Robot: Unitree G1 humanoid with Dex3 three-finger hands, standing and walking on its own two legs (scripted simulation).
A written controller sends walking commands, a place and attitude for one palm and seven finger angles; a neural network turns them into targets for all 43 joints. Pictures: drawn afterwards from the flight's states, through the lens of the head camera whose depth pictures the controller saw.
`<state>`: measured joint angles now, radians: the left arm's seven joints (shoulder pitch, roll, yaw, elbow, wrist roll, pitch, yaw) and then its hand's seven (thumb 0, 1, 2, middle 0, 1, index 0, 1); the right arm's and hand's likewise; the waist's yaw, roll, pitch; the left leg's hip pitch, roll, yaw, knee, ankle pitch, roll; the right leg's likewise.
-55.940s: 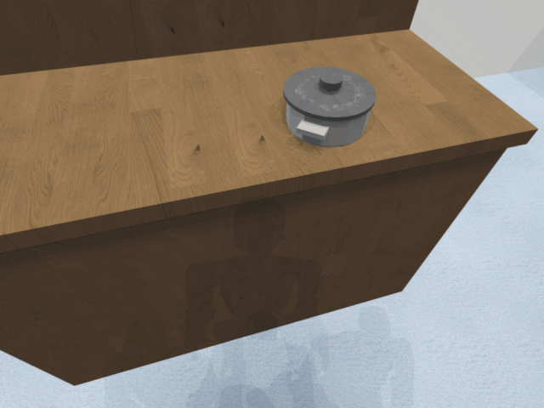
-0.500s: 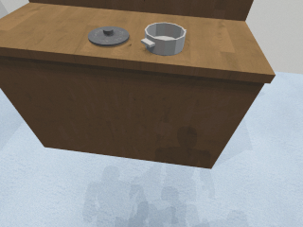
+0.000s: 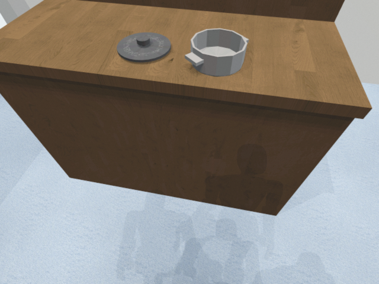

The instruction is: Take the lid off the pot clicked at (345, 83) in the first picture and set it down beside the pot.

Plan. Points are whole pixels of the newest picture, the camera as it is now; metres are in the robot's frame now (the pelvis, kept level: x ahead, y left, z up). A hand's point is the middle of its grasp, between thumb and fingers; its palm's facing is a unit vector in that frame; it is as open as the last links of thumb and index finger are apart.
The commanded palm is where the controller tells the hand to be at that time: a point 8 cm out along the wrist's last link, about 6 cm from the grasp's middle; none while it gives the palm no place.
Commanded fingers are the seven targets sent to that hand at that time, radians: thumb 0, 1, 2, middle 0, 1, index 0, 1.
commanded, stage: stop stepping back and stand still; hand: left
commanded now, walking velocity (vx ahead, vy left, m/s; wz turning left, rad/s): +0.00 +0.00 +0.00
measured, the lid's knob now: (143, 40) +0.79 +0.19 +0.10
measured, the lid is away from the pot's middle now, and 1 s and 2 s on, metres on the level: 0.25 0.25 0.25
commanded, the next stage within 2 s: let the arm hang, fingers relaxed in 0.10 s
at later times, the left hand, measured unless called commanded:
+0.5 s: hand out of the picture +0.01 +0.18 -0.17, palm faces +0.03 -0.97 -0.22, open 7.3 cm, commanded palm none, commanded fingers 0.00 0.90 0.90 -0.20 -0.30 -0.20 -0.30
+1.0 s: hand out of the picture -0.05 +0.17 -0.17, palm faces +0.04 -0.99 -0.17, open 7.3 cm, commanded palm none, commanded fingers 0.00 0.90 0.90 -0.20 -0.30 -0.20 -0.30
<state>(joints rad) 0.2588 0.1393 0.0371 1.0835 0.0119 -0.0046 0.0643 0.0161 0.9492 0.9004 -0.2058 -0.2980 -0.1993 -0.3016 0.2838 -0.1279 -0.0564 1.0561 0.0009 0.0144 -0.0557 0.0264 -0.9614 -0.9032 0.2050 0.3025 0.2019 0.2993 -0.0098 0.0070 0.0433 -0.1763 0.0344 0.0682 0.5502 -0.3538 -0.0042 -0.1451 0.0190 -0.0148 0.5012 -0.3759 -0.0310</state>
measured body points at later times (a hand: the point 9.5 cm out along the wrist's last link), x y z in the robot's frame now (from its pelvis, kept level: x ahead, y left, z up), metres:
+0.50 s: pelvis -0.02 +0.00 +0.00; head +0.00 +0.00 +0.45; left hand +0.01 +0.23 -0.15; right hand -0.05 -0.21 -0.16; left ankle -0.07 +0.12 -0.73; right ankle -0.07 -0.10 -0.73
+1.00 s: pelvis -0.04 +0.01 +0.01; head -0.02 +0.02 +0.46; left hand -0.05 +0.22 -0.16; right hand -0.06 -0.19 -0.15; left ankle -0.07 +0.12 -0.73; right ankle -0.07 -0.10 -0.73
